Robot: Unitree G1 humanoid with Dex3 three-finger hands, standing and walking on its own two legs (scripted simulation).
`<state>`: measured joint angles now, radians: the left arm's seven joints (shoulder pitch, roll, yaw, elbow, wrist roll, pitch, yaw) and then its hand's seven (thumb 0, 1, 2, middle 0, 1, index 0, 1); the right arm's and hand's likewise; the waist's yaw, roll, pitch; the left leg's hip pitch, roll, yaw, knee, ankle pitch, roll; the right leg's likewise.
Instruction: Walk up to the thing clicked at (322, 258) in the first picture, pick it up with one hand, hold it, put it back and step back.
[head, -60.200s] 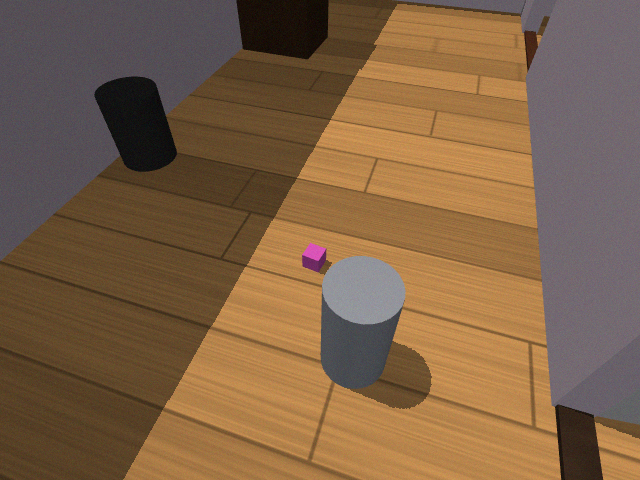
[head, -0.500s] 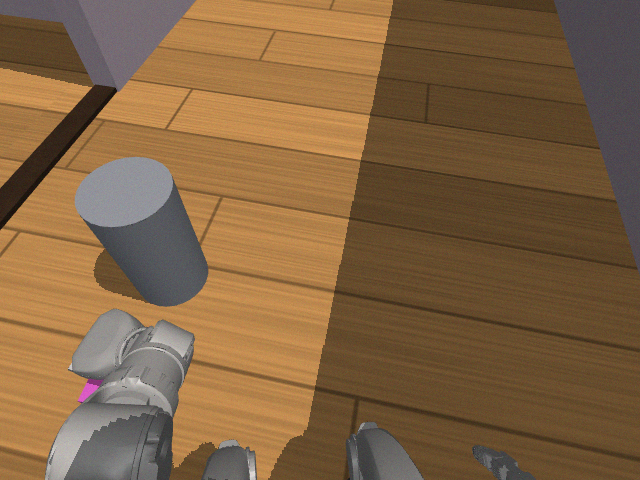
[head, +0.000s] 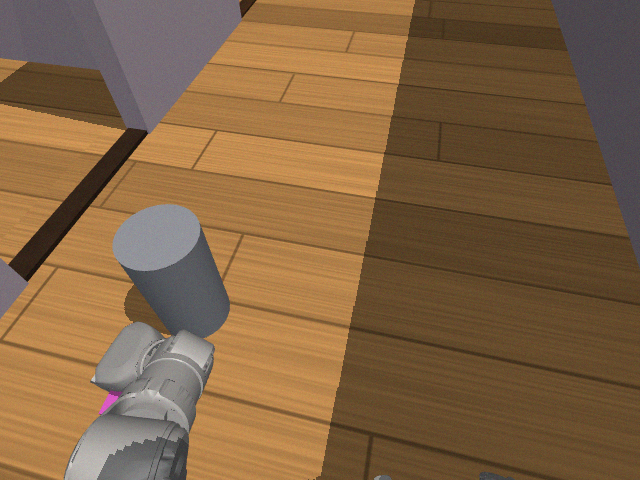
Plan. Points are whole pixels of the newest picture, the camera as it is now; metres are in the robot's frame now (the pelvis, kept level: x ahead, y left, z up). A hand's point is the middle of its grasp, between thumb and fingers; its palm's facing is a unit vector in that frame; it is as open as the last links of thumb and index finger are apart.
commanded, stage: lift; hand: left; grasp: from above
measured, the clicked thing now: (145, 399) +0.30 +0.24 -0.12
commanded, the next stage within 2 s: hold in 0.02 s
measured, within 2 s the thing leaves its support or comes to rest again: neither
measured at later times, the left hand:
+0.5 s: hand (160, 362) +0.32 +0.20 -0.04, palm faces -0.15 -0.42 -0.89, open 7.4 cm
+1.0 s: hand (162, 360) +0.31 +0.19 -0.02, palm faces -0.13 -0.43 -0.89, open 7.4 cm
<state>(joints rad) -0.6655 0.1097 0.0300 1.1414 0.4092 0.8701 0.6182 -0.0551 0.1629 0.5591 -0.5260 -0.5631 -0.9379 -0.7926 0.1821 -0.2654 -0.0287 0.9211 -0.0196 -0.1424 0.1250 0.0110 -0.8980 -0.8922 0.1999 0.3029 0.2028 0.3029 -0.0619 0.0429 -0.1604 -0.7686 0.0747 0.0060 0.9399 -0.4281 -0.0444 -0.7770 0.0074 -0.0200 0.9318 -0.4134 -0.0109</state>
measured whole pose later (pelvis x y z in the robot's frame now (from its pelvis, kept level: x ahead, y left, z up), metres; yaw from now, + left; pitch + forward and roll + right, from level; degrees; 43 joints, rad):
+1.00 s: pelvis +0.01 -0.01 +0.03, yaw +0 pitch +8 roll +1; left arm -0.60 0.05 -0.03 1.01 0.39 0.96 0.62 -0.08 0.15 0.53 -0.59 -0.51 -0.92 -0.72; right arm 0.12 -0.28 -0.01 0.87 -0.01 -0.10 0.14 0.01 -0.90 -0.89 0.20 0.30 0.20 0.30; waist -0.03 0.04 -0.12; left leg -0.50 0.07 0.02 0.73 -0.36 -0.05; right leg -0.53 0.00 -0.01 0.75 -0.36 -0.02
